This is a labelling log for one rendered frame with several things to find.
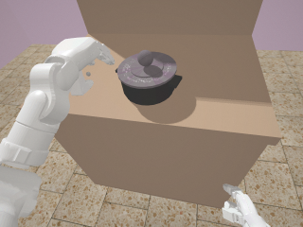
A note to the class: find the lid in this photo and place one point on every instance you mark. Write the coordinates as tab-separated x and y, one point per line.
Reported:
131	73

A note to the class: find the table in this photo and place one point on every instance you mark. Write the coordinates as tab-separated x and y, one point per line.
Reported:
209	132

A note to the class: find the robot left forearm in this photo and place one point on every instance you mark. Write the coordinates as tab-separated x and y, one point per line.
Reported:
45	107

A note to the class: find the pot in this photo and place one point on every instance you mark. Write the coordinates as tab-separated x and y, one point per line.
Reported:
151	96

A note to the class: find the robot right forearm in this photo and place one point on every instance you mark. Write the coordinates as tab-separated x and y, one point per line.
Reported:
253	220

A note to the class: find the robot left hand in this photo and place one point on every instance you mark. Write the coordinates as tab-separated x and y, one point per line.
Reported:
83	51

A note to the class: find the knob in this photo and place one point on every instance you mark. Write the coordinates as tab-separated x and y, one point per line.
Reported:
145	58

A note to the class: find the robot right hand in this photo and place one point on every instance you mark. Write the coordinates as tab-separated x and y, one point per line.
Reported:
234	212

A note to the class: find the left robot upper arm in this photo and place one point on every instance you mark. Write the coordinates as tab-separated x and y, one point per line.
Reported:
19	190

